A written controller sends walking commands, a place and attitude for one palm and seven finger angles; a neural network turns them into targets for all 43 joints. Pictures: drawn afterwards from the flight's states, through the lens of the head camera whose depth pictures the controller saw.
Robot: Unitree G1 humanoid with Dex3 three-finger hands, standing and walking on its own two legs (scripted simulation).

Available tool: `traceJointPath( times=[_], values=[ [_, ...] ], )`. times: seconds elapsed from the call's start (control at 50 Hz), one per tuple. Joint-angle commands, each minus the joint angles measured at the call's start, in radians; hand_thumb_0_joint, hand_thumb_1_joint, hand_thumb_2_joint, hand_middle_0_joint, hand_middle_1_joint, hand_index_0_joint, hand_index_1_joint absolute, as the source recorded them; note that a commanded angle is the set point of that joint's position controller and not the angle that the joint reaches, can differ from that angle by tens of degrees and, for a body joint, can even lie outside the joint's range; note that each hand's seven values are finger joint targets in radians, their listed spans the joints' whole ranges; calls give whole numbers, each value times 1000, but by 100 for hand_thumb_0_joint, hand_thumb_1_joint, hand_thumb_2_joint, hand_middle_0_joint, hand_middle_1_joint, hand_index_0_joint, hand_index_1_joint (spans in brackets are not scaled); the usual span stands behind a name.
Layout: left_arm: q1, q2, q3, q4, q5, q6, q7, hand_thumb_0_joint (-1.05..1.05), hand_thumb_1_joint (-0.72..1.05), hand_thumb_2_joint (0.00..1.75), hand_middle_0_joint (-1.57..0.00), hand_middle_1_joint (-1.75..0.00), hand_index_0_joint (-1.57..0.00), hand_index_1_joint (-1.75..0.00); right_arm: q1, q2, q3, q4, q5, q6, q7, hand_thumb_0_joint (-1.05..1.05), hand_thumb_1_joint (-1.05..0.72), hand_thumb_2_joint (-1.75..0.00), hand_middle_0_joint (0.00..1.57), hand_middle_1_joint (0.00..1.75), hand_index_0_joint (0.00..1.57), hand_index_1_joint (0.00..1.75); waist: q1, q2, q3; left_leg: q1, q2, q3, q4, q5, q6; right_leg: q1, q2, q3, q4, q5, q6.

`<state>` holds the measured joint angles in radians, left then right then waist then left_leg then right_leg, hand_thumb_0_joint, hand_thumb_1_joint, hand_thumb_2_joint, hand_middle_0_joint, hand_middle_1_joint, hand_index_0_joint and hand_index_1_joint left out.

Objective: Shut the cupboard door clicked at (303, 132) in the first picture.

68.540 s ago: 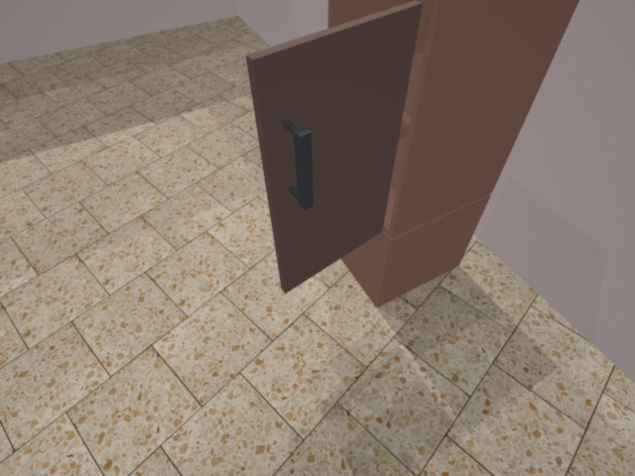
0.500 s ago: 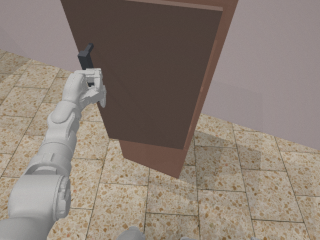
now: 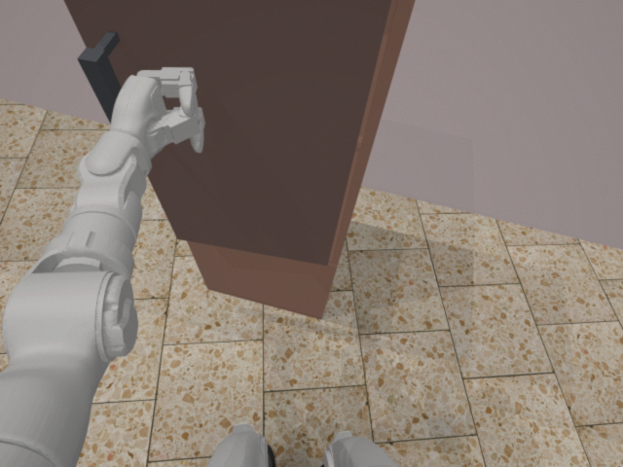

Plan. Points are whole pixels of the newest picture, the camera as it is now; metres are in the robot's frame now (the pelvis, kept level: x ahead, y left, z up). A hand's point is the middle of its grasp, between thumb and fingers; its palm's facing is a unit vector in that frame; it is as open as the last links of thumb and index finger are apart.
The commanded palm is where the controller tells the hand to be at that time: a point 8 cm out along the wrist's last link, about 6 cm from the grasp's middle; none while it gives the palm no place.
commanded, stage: push the door shut along its arc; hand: left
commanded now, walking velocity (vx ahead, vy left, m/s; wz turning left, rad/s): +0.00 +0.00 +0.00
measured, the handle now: (126, 103) +0.56 +0.18 +0.12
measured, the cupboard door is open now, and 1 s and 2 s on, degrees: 5 0 0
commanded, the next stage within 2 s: pull the fist back off the door in 0.42 s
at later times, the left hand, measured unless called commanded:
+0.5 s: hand (201, 109) +0.53 +0.09 +0.13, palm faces -0.37 -0.93 -0.01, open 2.9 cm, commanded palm +0.57 +0.10 +0.12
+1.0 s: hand (230, 110) +0.53 +0.05 +0.13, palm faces +0.06 -1.00 -0.01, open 3.2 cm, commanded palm +0.50 +0.09 +0.12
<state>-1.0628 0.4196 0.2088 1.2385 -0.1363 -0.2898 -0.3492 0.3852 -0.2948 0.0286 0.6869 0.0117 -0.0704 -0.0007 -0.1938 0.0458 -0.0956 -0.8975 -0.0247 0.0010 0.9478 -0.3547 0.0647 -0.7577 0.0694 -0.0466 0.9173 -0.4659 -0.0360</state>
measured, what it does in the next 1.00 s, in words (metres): stands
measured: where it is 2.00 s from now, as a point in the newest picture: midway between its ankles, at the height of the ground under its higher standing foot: outside the picture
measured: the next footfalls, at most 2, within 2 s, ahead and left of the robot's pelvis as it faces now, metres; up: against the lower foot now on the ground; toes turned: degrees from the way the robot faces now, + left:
none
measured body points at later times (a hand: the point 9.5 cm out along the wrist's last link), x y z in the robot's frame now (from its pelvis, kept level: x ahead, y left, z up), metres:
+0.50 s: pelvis +0.00 -0.01 -0.01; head +0.13 +0.01 +0.42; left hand +0.55 +0.14 +0.13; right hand +0.00 -0.29 -0.12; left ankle +0.05 +0.07 -0.68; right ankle -0.02 -0.10 -0.68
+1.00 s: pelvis -0.01 -0.02 +0.00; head +0.09 -0.01 +0.43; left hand +0.52 +0.10 +0.13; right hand -0.05 -0.26 -0.12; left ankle +0.05 +0.07 -0.68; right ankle -0.02 -0.10 -0.68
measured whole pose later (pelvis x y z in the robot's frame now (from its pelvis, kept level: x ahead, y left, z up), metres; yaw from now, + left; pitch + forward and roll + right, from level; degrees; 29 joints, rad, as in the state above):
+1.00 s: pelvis -0.01 -0.02 +0.00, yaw +0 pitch +19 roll -3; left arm -1.14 0.30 0.23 1.32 -0.05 -0.33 0.15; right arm 0.48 -0.26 0.02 0.71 -0.05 -0.06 0.09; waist -0.21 0.07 -0.13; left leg -0.96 -0.01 -0.02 0.96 -0.34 0.04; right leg -0.82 0.08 -0.06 0.94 -0.46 -0.06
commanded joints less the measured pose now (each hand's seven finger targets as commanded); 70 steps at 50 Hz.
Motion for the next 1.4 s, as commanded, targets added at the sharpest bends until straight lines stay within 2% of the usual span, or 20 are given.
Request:
traceJointPath(
  times=[0.0, 0.02, 0.14, 0.22, 0.28, 0.3, 0.4, 0.5, 0.52, 0.58, 0.62, 0.68, 0.74, 0.88, 1.0, 1.14, 1.2, 1.28, 1.32, 1.38],
  values=[
    [-520, 194, 39, -166, 3, -45, -3, 0, 90, 90, -130, -150, -130, -150, 150, -182, -68, -69, -4, -6, -9, 0, -90, -90, 20, 30, 20, 30, -33, 63, -422, 524, 40, -133, -64, 239, -19, -118, 1, 30, -134, 228, -3],
    [-542, 243, 74, -176, 5, -45, -4, 0, 90, 90, -130, -150, -130, -150, 163, -189, -70, -69, -4, -3, -10, 0, -90, -90, 20, 30, 20, 30, -36, 43, -431, 500, 42, -127, -54, 240, -16, -103, 0, 39, -132, 244, 1],
    [-617, 218, 39, -201, 4, -40, -44, 0, 90, 90, -130, -150, -130, -150, 183, -182, -74, -65, -4, 10, -13, 0, -90, -90, 20, 30, 20, 30, -57, 65, -483, 502, 36, -115, -19, 295, -4, -107, 6, 47, -117, 299, 4],
    [-653, 214, 18, -180, 2, -13, -67, 0, 90, 90, -130, -150, -130, -150, 188, -186, -73, -46, -3, 10, -19, 0, -90, -90, 20, 30, 20, 30, -74, 76, -461, 482, 37, -112, -6, 278, -4, -133, 8, 46, -121, 290, 6],
    [-712, 184, -7, -216, -7, -13, -83, 0, 90, 90, -130, -150, -130, -150, 189, -183, -74, -32, -6, -1, -22, 0, -90, -90, 20, 30, 20, 30, -79, 125, -498, 541, 38, -123, 3, 317, -4, -169, 11, 38, -111, 289, 3],
    [-701, 135, -36, -198, -9, 0, -83, 0, 90, 90, -130, -150, -130, -150, 181, -178, -71, -24, -9, -3, -23, 0, -90, -90, 20, 30, 20, 30, -84, 121, -490, 555, 36, -124, 5, 323, -2, -180, 14, 31, -115, 288, 1],
    [-772, 112, -56, -151, -14, 28, -81, 0, 90, 90, -130, -150, -130, -150, 178, -187, -66, 17, -13, -25, -37, 0, -90, -90, 20, 30, 20, 30, -115, 94, -439, 513, 40, -126, 18, 262, 2, -231, 12, 24, -115, 229, 6],
    [-823, 45, -101, -165, -24, 39, -82, 0, 90, 90, -130, -150, -130, -150, 158, -187, -63, 40, -16, -55, -48, 0, -90, -90, 20, 30, 20, 30, -130, 125, -457, 535, 41, -132, 30, 239, 4, -284, 9, 15, -105, 190, 4],
    [-851, 92, 108, -147, -90, 58, 123, 0, 90, 90, -130, -150, -130, -150, 197, -147, -60, 26, -15, -64, -33, 0, -90, -90, 20, 30, 20, 30, -91, 116, -450, 453, 64, -141, 11, 185, -15, -247, -2, 28, -116, 166, 10],
    [-844, -42, 61, -168, -6, 39, 403, 0, 90, 90, -130, -150, -130, -150, 219, -138, -76, 21, -53, -71, 21, 0, -90, -90, 20, 30, 20, 30, -112, 105, -479, 465, 64, -173, -10, 135, -29, -284, -1, 9, -86, 142, 23],
    [-862, -57, 56, -200, 66, -13, 547, 0, 90, 90, -130, -150, -130, -150, 226, -136, -83, 20, -81, -67, 55, 0, -90, -90, 20, 30, 20, 30, -114, 112, -483, 460, 61, -176, -8, 101, -35, -300, -2, 2, -75, 120, 23],
    [-882, -77, -51, -208, 195, -87, 588, 0, 90, 90, -130, -150, -130, -150, 231, -141, -89, 13, -96, -50, 88, 0, -90, -90, 20, 30, 20, 30, -137, 159, -485, 491, 51, -169, -8, 70, -33, -324, -3, 9, -80, 92, 16],
    [-846, -66, -88, -150, 215, -99, 546, 0, 90, 90, -130, -150, -130, -150, 227, -151, -89, 1, -84, -29, 93, 0, -90, -90, 20, 30, 20, 30, -134, 155, -457, 487, 44, -167, -35, 26, -32, -294, -3, 17, -102, 77, 5],
    [-659, -28, -1, -101, 97, -75, 486, 0, 90, 90, -130, -150, -130, -150, 211, -152, -78, -41, -60, -14, 72, 0, -90, -90, 20, 30, 20, 30, -70, 39, -428, 412, 28, -122, -88, 9, -25, -127, 6, 29, -161, 80, 8],
    [-489, -55, 2, -207, 96, -155, 482, 0, 90, 90, -130, -150, -130, -150, 208, -137, -85, -66, -58, -5, 82, 0, -90, -90, 20, 30, 20, 30, -24, 9, -417, 426, 26, -83, -103, 106, -21, -36, 10, 34, -173, 168, 13],
    [-249, 34, 104, -405, 90, -174, 492, 0, 90, 90, -130, -150, -130, -150, 176, -123, -96, -119, -47, 35, 70, 0, -90, -90, 20, 30, 20, 30, 69, -17, -480, 443, 8, -18, -112, 259, -12, 192, 5, 68, -171, 437, 26],
    [-141, -30, 53, -546, 88, -185, 476, 0, 90, 90, -130, -150, -130, -150, 138, -106, -98, -144, -34, 41, 73, 0, -90, -90, 20, 30, 20, 30, 85, -3, -491, 503, 8, -5, -112, 329, -12, 213, 4, 67, -167, 544, 36],
    [62, -123, -13, -618, 52, -122, 454, 0, 90, 90, -130, -150, -130, -150, 100, -101, -106, -161, -17, 50, 66, 0, -90, -90, 20, 30, 20, 30, 97, -63, -425, 532, 6, 7, -124, 363, -10, 257, 1, 73, -191, 654, 60],
    [41, -184, -83, -674, 41, -93, 443, 0, 90, 90, -130, -150, -130, -150, 75, -95, -101, -163, -7, 51, 61, 0, -90, -90, 20, 30, 20, 30, 75, -83, -374, 542, 7, 3, -132, 348, -7, 245, -4, 72, -206, 663, 72],
    [8, -166, -74, -695, 29, -78, 450, 0, 90, 90, -130, -150, -130, -150, 52, -91, -100, -147, -2, 47, 45, 0, -90, -90, 20, 30, 20, 30, 72, -74, -342, 569, 7, -5, -135, 331, -10, 224, -8, 75, -219, 621, 68]
  ],
)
